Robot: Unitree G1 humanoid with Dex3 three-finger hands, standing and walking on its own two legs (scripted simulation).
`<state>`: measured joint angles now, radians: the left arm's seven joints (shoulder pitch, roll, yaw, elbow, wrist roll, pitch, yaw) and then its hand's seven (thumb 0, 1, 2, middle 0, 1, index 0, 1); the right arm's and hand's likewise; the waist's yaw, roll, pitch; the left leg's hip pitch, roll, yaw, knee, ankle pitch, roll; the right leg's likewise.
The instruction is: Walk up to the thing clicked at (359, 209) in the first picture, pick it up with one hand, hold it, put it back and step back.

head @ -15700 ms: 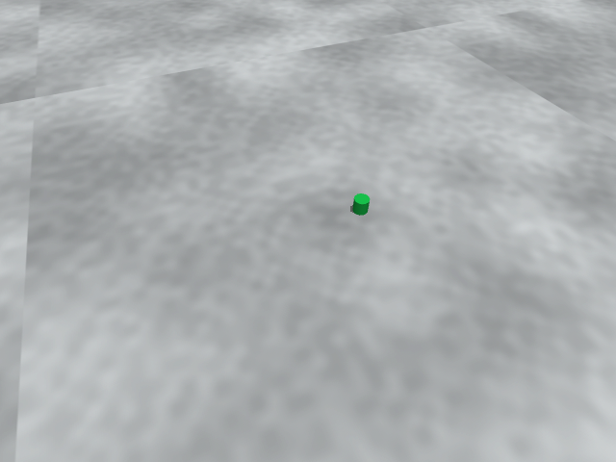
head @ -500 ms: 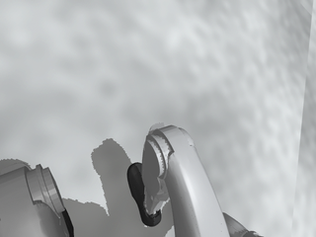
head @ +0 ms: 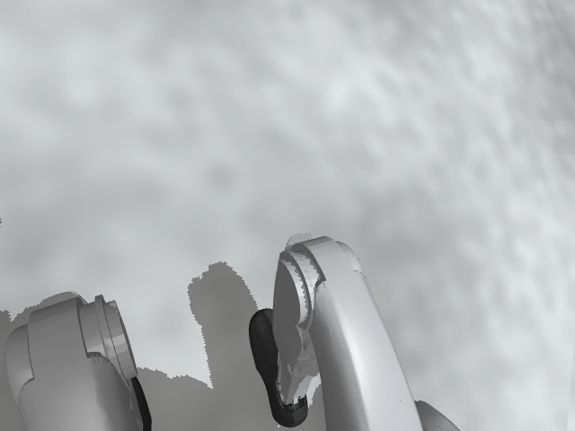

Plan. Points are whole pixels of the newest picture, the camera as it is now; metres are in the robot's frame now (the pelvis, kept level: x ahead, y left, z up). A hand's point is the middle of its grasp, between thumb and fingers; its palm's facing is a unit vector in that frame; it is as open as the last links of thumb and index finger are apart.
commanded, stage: settle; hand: left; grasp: from above
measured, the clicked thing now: out of the picture +0.44 +0.33 -0.24
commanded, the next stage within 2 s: lift in 0.50 s
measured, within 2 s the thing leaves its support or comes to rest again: neither
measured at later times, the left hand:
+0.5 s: hand out of the picture +0.41 +0.32 -0.12, palm faces -0.43 -0.10 -0.90, open 9.4 cm
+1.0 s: hand out of the picture +0.39 +0.32 -0.04, palm faces -0.45 -0.10 -0.89, open 9.4 cm
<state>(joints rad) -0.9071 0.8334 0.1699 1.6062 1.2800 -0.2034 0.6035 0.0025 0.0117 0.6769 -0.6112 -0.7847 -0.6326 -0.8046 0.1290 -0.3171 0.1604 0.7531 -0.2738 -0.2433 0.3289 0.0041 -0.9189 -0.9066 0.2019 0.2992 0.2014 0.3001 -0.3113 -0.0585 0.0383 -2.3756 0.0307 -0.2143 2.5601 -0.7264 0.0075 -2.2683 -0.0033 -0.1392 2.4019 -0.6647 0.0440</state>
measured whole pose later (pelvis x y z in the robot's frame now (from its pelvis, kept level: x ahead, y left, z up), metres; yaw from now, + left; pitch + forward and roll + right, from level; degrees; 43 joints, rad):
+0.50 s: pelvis -0.01 -0.01 +0.03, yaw +5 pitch +32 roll -7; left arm -0.93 0.68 0.06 1.44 1.23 -0.19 0.38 0.00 0.01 0.66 -0.63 -0.76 -0.66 -0.77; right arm 0.14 -0.30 0.04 0.75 -0.15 -0.11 0.21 0.00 -0.92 -0.91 0.20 0.30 0.20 0.30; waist -0.22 0.01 -0.06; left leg -2.31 0.03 -0.12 2.40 -0.67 0.01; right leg -2.24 -0.03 -0.07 2.32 -0.64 0.03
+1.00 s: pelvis -0.01 +0.00 +0.09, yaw +7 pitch +34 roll -6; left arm -0.77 0.60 0.01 1.13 1.14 -0.14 0.21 0.00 0.00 0.68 -0.64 -0.74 -0.68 -0.75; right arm 0.20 -0.28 -0.01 0.72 -0.06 -0.02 0.12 0.01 -0.93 -0.91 0.20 0.30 0.20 0.30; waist -0.16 0.05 -0.14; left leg -2.17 0.03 -0.08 2.23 -0.66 0.02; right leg -2.11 -0.04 -0.05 2.15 -0.64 0.03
